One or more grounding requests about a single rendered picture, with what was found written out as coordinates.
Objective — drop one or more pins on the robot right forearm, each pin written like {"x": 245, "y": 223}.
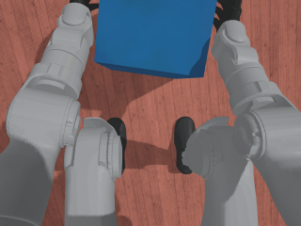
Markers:
{"x": 243, "y": 75}

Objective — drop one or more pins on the robot right hand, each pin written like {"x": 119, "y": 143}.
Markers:
{"x": 231, "y": 10}

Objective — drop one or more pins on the robot left hand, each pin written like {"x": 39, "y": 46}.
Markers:
{"x": 86, "y": 3}

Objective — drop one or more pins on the robot right upper arm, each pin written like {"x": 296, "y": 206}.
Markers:
{"x": 271, "y": 138}

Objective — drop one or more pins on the right robot thigh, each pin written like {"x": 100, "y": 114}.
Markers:
{"x": 230, "y": 193}

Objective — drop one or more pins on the right robot foot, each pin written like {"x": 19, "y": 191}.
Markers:
{"x": 184, "y": 128}

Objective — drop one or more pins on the robot left forearm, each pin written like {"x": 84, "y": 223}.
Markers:
{"x": 65, "y": 57}

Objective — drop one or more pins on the robot left upper arm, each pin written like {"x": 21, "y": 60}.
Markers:
{"x": 40, "y": 124}

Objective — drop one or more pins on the carton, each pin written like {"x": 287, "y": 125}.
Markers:
{"x": 165, "y": 38}

